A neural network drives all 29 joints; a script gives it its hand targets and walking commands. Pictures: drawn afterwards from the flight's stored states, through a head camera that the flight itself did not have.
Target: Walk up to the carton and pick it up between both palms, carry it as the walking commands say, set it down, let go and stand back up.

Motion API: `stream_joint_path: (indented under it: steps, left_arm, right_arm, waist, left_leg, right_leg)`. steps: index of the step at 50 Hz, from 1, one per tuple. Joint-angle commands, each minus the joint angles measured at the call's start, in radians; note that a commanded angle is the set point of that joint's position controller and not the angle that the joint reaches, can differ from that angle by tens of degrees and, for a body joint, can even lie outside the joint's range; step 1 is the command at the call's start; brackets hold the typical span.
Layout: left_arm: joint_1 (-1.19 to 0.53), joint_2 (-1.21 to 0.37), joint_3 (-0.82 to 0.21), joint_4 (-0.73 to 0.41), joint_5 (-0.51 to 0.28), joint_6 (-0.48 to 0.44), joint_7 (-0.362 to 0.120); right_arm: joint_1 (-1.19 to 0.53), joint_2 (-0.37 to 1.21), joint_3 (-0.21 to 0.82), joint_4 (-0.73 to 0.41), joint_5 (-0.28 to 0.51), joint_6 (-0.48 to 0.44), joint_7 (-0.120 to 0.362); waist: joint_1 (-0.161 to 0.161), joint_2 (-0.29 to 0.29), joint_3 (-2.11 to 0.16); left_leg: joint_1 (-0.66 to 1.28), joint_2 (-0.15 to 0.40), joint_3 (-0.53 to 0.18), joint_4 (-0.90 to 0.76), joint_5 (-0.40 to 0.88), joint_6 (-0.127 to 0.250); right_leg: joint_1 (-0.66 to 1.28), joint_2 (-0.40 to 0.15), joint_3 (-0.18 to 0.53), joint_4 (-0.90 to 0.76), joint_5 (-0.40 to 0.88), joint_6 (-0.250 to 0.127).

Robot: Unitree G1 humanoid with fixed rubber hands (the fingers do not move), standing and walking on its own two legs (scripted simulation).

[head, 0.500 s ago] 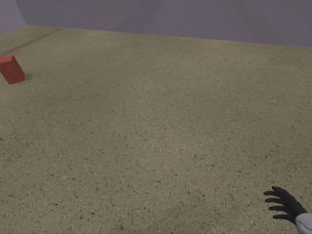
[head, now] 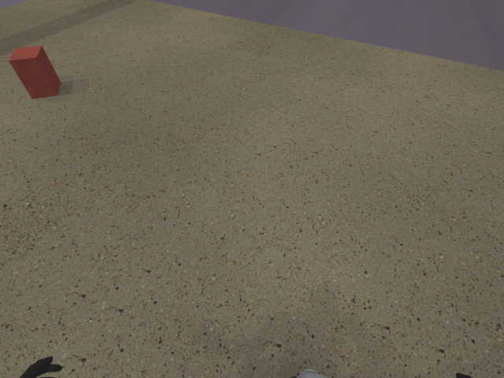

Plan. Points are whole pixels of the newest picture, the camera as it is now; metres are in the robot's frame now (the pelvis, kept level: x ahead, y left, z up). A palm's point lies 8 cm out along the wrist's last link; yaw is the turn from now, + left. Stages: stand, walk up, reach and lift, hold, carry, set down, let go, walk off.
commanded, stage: walk up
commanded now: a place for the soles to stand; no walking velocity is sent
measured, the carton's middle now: (36, 72) +2.37 +1.52 -0.62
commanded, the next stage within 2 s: none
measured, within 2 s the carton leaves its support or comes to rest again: neither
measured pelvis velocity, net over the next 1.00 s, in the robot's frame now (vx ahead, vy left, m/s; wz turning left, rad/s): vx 0.69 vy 0.15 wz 0.48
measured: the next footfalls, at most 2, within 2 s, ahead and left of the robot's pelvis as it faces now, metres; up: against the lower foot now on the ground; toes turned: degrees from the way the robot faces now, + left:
right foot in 0.02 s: +0.21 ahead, -0.13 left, +0.00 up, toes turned -8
left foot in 0.48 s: +0.46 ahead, +0.23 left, +0.00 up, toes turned +22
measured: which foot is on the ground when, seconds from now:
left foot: down 0.00-0.02, up 0.04-0.46, down 0.48-0.84, up 0.86-1.00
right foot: up 0.00-0.00, down 0.02-0.48, up 0.50-0.82, down 0.84-1.00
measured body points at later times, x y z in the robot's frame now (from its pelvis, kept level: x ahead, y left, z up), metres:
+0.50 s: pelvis +0.34 +0.07 -0.01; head +0.35 +0.06 +0.44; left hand +0.21 +0.44 -0.09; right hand +0.67 -0.15 -0.06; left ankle +0.42 +0.22 -0.73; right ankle +0.18 -0.12 -0.72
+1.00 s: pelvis +0.69 +0.15 +0.01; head +0.71 +0.12 +0.46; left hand +0.60 +0.50 -0.05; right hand +0.96 -0.09 -0.10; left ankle +0.62 +0.27 -0.65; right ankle +0.77 +0.08 -0.73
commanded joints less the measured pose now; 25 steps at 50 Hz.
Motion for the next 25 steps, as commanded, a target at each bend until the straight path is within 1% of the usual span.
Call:
stream_joint_path:
  steps: [1,2,3,4,5,6,7,8,9,10,11,12,13,14,15,16,17,18,19,20,21,22,23,24,25]
  left_arm:
    - [0.3,0.229,0.093,0.054,0.009,-0.011,0.025]
    - [0.482,0.296,0.122,0.085,0.015,-0.011,0.039]
    - [0.428,0.357,0.123,0.045,0.025,-0.024,0.056]
    - [0.264,0.364,0.115,-0.024,0.031,-0.027,0.058]
    - [0.126,0.319,0.104,-0.061,0.025,-0.03,0.056]
    - [0.068,0.279,0.093,-0.069,0.02,-0.031,0.049]
    - [0.044,0.24,0.086,-0.072,0.02,-0.035,0.042]
    - [0.043,0.228,0.078,-0.06,0.02,-0.041,0.036]
    - [0.056,0.218,0.075,-0.046,0.017,-0.046,0.032]
    - [0.054,0.223,0.077,-0.044,0.011,-0.05,0.03]
    - [0.056,0.226,0.079,-0.036,0.009,-0.052,0.029]
    - [0.061,0.226,0.08,-0.026,0.01,-0.051,0.032]
    - [0.062,0.223,0.08,-0.022,0.011,-0.05,0.033]
    - [0.046,0.226,0.08,-0.017,0.009,-0.049,0.031]
    - [0.045,0.222,0.079,-0.013,0.009,-0.046,0.03]
    - [0.057,0.226,0.078,-0.002,0.011,-0.042,0.029]
    - [0.069,0.225,0.076,0.006,0.009,-0.038,0.028]
    - [0.091,0.228,0.077,0.017,0.007,-0.032,0.027]
    - [0.117,0.237,0.076,0.025,0.005,-0.025,0.028]
    - [0.134,0.24,0.073,0.032,0.001,-0.019,0.03]
    - [0.129,0.254,0.074,0.031,-0.002,-0.013,0.034]
    - [0.12,0.263,0.076,0.027,-0.005,-0.005,0.039]
    - [0.114,0.262,0.075,0.019,-0.006,0.004,0.044]
    - [0.12,0.237,0.065,0.0,-0.009,0.013,0.046]
    - [0.15,0.178,0.039,-0.027,-0.01,0.012,0.046]
  right_arm:
    - [-0.303,-0.173,-0.032,-0.153,-0.007,-0.048,-0.002]
    - [-0.277,-0.122,-0.014,-0.163,-0.009,-0.063,-0.004]
    - [-0.212,-0.104,-0.012,-0.16,-0.01,-0.057,-0.018]
    - [-0.118,-0.178,-0.036,-0.108,-0.01,-0.048,-0.027]
    - [-0.089,-0.193,-0.034,-0.069,-0.016,-0.048,-0.024]
    - [-0.08,-0.207,-0.035,-0.058,-0.015,-0.051,-0.017]
    - [-0.105,-0.204,-0.032,-0.053,-0.018,-0.05,-0.01]
    - [-0.122,-0.206,-0.03,-0.043,-0.016,-0.043,-0.002]
    - [-0.123,-0.189,-0.03,-0.041,-0.017,-0.038,0.007]
    - [-0.132,-0.18,-0.029,-0.048,-0.015,-0.032,0.017]
    - [-0.164,-0.17,-0.029,-0.056,-0.012,-0.031,0.027]
    - [-0.183,-0.164,-0.03,-0.06,-0.009,-0.031,0.037]
    - [-0.208,-0.16,-0.03,-0.06,-0.006,-0.03,0.045]
    - [-0.233,-0.151,-0.029,-0.064,-0.003,-0.028,0.053]
    - [-0.258,-0.137,-0.025,-0.071,0.003,-0.027,0.055]
    - [-0.291,-0.131,-0.023,-0.072,0.008,-0.024,0.058]
    - [-0.33,-0.122,-0.023,-0.082,0.008,-0.024,0.06]
    - [-0.366,-0.118,-0.022,-0.086,0.009,-0.02,0.059]
    - [-0.408,-0.116,-0.023,-0.096,0.006,-0.02,0.058]
    - [-0.429,-0.108,-0.024,-0.098,0.001,-0.018,0.057]
    - [-0.419,-0.114,-0.028,-0.096,-0.006,-0.014,0.053]
    - [-0.37,-0.12,-0.034,-0.081,-0.012,-0.013,0.045]
    - [-0.282,-0.143,-0.046,-0.054,-0.018,-0.013,0.033]
    - [-0.132,-0.184,-0.062,-0.018,-0.035,-0.013,0.013]
    - [0.072,-0.28,-0.105,0.029,-0.061,-0.01,-0.013]
  waist:
    - [0.268,0.015,-0.11]
    - [0.364,-0.226,-0.201]
    - [0.3,-0.197,-0.181]
    - [0.219,-0.068,-0.189]
    - [0.147,-0.009,-0.155]
    - [0.126,-0.017,-0.104]
    - [0.113,-0.014,-0.06]
    - [0.108,-0.01,-0.028]
    - [0.103,-0.032,0.01]
    - [0.097,-0.052,0.027]
    - [0.096,-0.066,0.037]
    - [0.096,-0.061,0.04]
    - [0.091,-0.046,0.03]
    - [0.079,-0.05,0.025]
    - [0.076,-0.047,0.034]
    - [0.083,-0.067,0.029]
    - [0.09,-0.062,0.038]
    - [0.101,-0.056,0.041]
    - [0.116,-0.041,0.049]
    - [0.118,-0.038,0.058]
    - [0.104,-0.05,0.032]
    - [0.074,-0.054,-0.002]
    - [0.035,-0.037,-0.072]
    - [-0.032,0.026,-0.169]
    - [-0.127,0.183,-0.271]
  left_leg:
    - [-0.681,0.079,-0.09,0.07,-0.166,0.118]
    - [-0.773,-0.043,0.002,0.439,-0.137,0.065]
    - [-0.789,-0.034,-0.082,0.679,-0.132,0.028]
    - [-0.754,0.041,-0.141,0.8,-0.049,0.018]
    - [-0.729,0.118,-0.119,0.804,0.04,0.009]
    - [-0.698,0.167,-0.103,0.756,0.081,-0.008]
    - [-0.668,0.19,-0.091,0.692,0.1,-0.026]
    - [-0.635,0.201,-0.076,0.631,0.126,-0.046]
    - [-0.621,0.201,-0.069,0.576,0.166,-0.051]
    - [-0.593,0.208,-0.057,0.507,0.194,-0.059]
    - [-0.572,0.205,-0.037,0.456,0.227,-0.06]
    - [-0.559,0.189,-0.006,0.414,0.258,-0.065]
    - [-0.547,0.185,0.017,0.373,0.295,-0.062]
    - [-0.514,0.179,0.044,0.326,0.327,-0.056]
    - [-0.483,0.177,0.066,0.28,0.348,-0.056]
    - [-0.455,0.175,0.078,0.245,0.356,-0.05]
    - [-0.433,0.169,0.095,0.199,0.355,-0.044]
    - [-0.431,0.163,0.105,0.162,0.345,-0.037]
    - [-0.426,0.153,0.12,0.128,0.322,-0.029]
    - [-0.414,0.143,0.131,0.096,0.316,-0.016]
    - [-0.381,0.127,0.139,0.08,0.288,0.001]
    - [-0.314,0.091,0.162,0.058,0.245,0.022]
    - [-0.182,0.043,0.192,0.053,0.191,0.059]
    - [0.056,-0.008,0.204,0.021,0.115,0.115]
    - [0.399,0.096,-0.018,0.022,-0.064,0.195]
  right_leg:
    - [0.752,0.01,0.008,-0.042,0.047,-0.049]
    - [0.883,-0.177,0.257,-0.247,-0.33,-0.075]
    - [0.822,-0.415,0.634,-0.48,-0.717,-0.102]
    - [0.751,-0.459,0.685,-0.495,-0.791,-0.12]
    - [0.655,-0.419,0.578,-0.454,-0.656,-0.148]
    - [0.578,-0.36,0.45,-0.443,-0.541,-0.158]
    - [0.493,-0.313,0.325,-0.468,-0.452,-0.165]
    - [0.445,-0.275,0.211,-0.486,-0.375,-0.157]
    - [0.403,-0.26,0.135,-0.502,-0.305,-0.153]
    - [0.376,-0.25,0.076,-0.527,-0.279,-0.15]
    - [0.362,-0.235,0.025,-0.547,-0.262,-0.145]
    - [0.383,-0.208,-0.018,-0.555,-0.237,-0.143]
    - [0.401,-0.193,-0.069,-0.558,-0.198,-0.141]
    - [0.393,-0.173,-0.112,-0.564,-0.165,-0.132]
    - [0.401,-0.148,-0.155,-0.561,-0.109,-0.126]
    - [0.417,-0.138,-0.183,-0.556,-0.079,-0.126]
    - [0.429,-0.131,-0.206,-0.549,-0.031,-0.126]
    - [0.469,-0.132,-0.22,-0.531,0.021,-0.128]
    - [0.493,-0.151,-0.215,-0.515,0.066,-0.134]
    - [0.514,-0.161,-0.221,-0.498,0.136,-0.135]
    - [0.551,-0.182,-0.229,-0.452,0.224,-0.139]
    - [0.571,-0.184,-0.237,-0.367,0.366,-0.134]
    - [0.562,-0.179,-0.245,-0.224,0.458,-0.128]
    - [0.465,-0.144,-0.268,0.03,0.512,-0.108]
    - [0.155,-0.083,-0.248,0.407,0.324,-0.074]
